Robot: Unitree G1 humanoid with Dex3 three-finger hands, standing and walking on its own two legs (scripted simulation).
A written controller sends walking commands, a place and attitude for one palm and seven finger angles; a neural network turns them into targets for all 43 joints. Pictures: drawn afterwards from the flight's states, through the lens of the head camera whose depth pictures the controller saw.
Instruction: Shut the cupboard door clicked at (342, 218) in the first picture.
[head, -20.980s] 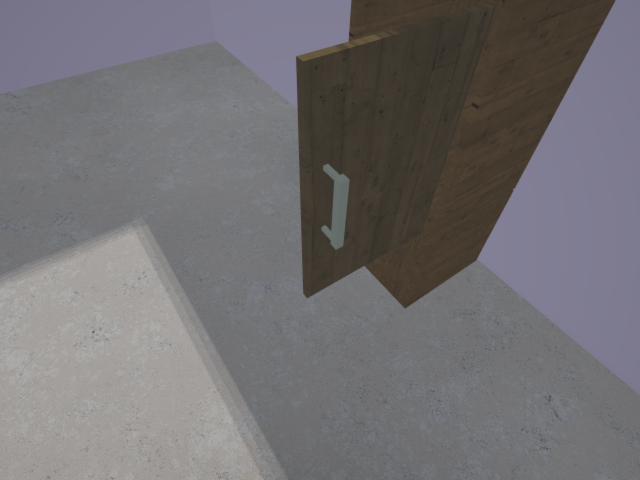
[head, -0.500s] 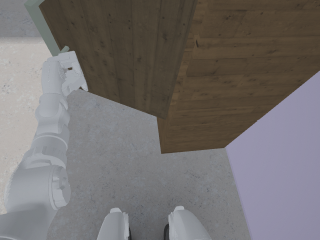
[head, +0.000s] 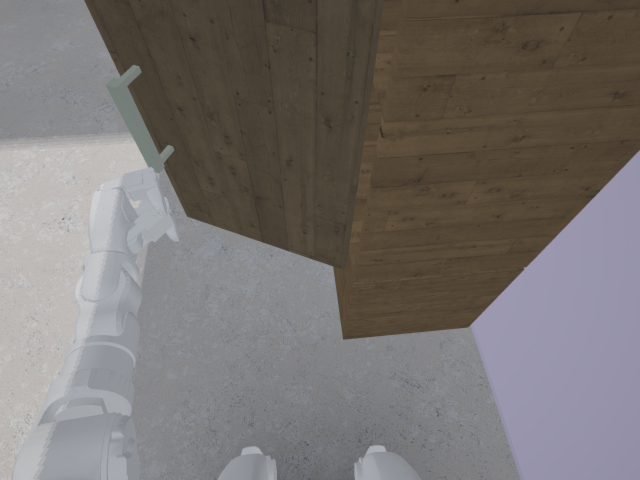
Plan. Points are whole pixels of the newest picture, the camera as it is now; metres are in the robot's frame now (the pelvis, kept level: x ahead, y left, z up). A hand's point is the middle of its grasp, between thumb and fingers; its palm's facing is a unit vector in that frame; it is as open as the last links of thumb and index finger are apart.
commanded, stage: draw the hand back to the body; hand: left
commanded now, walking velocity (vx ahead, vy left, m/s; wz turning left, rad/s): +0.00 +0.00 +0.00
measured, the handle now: (145, 123) +0.65 +0.26 +0.03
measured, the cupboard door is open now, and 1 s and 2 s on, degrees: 63 63 63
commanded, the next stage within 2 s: step back with the hand held close in 1.30 s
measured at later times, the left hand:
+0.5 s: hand (47, 284) +0.30 +0.24 +0.14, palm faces +0.30 -0.92 -0.26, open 3.4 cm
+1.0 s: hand out of the picture +0.20 +0.27 +0.23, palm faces +0.50 -0.74 -0.45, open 6.7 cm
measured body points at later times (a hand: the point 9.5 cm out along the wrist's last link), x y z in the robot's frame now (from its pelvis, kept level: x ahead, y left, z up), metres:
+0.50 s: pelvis +0.02 +0.01 +0.06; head +0.02 -0.01 +0.51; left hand +0.28 +0.28 +0.16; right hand +0.23 -0.21 -0.02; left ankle +0.02 +0.11 -0.68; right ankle +0.00 -0.11 -0.68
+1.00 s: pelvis +0.03 +0.00 +0.06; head +0.01 -0.04 +0.51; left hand +0.17 +0.31 +0.26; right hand +0.22 -0.21 -0.03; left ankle +0.02 +0.11 -0.68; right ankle +0.00 -0.11 -0.68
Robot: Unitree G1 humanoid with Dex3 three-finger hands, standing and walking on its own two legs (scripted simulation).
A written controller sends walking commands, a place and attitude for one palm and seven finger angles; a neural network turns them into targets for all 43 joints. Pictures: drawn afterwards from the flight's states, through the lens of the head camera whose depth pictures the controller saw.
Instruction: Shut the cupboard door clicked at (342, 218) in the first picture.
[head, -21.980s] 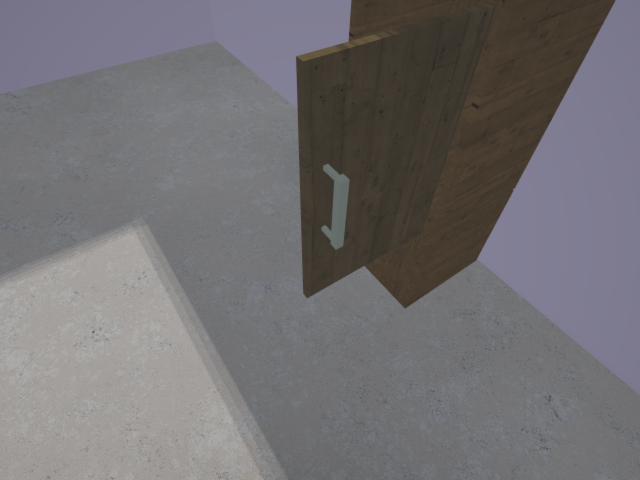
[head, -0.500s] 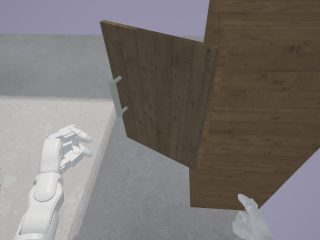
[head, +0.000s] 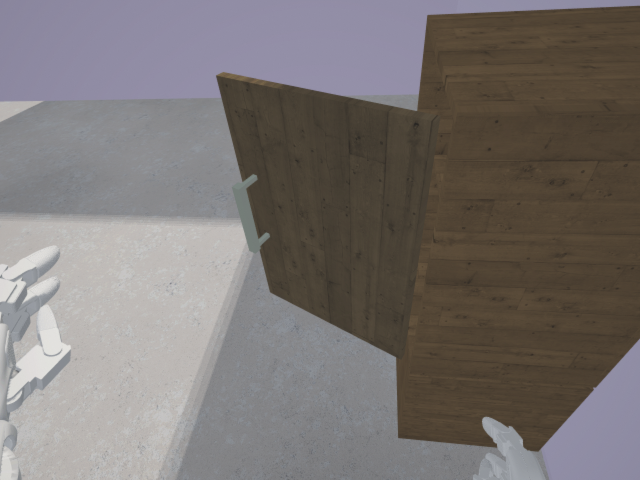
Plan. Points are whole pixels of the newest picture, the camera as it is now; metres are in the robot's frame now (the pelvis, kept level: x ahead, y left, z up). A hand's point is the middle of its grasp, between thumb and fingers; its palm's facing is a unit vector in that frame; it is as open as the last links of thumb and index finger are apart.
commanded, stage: draw the hand back to the body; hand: left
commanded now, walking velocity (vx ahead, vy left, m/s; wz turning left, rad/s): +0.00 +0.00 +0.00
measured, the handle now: (253, 215) +0.63 +0.23 -0.04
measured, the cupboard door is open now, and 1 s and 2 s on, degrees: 63 63 63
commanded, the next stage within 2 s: step back with the hand held close in 0.30 s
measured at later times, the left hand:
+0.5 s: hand (76, 354) +0.18 +0.26 +0.16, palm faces +0.45 -0.78 -0.43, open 7.5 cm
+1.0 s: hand (20, 388) +0.15 +0.29 +0.16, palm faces +0.40 -0.77 -0.50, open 7.4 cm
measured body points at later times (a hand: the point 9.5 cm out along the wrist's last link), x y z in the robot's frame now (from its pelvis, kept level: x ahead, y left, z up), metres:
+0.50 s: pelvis -0.01 -0.01 +0.00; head -0.03 -0.04 +0.45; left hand +0.15 +0.30 +0.18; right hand +0.17 -0.23 -0.09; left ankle -0.01 +0.12 -0.74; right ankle -0.04 -0.11 -0.74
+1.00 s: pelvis -0.06 +0.03 -0.01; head -0.05 +0.02 +0.44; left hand +0.12 +0.33 +0.18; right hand +0.12 -0.21 -0.09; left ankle -0.01 +0.12 -0.74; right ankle -0.04 -0.11 -0.74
